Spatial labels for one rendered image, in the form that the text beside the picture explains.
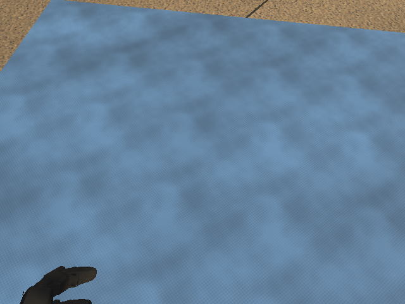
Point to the left robot hand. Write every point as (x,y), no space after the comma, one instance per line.
(56,282)

